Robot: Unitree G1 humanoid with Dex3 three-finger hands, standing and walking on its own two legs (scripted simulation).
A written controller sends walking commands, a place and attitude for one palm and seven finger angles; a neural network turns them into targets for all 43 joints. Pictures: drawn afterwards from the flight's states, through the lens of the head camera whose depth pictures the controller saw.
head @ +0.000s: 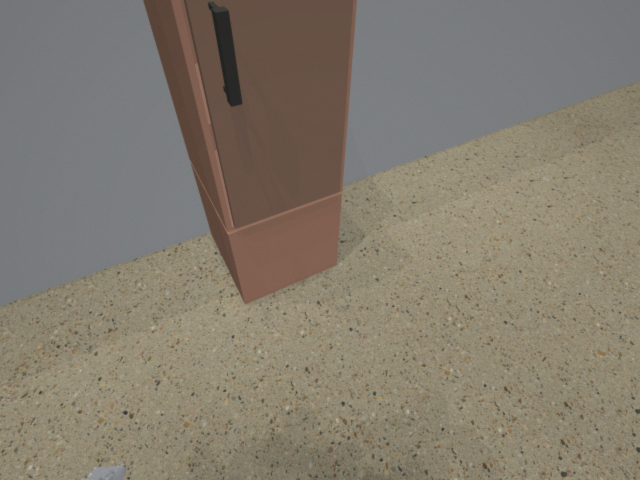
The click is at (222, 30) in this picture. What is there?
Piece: cupboard door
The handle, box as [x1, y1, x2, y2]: [208, 2, 241, 106]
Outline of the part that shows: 208,2 209,8 212,11 225,85 223,86 223,88 227,95 227,100 231,106 240,104 241,97 228,10 224,7 218,7 213,2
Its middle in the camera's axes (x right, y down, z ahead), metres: -0.19 -0.35 +0.74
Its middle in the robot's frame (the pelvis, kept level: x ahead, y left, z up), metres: +0.81 +0.23 +0.15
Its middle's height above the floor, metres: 0.92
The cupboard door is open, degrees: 0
